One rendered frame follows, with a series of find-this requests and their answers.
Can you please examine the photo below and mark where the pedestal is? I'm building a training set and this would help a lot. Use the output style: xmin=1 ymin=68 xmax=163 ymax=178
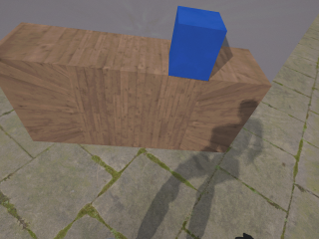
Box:
xmin=0 ymin=22 xmax=272 ymax=153

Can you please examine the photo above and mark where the carton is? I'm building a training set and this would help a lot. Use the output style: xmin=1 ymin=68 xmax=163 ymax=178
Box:
xmin=168 ymin=6 xmax=227 ymax=81

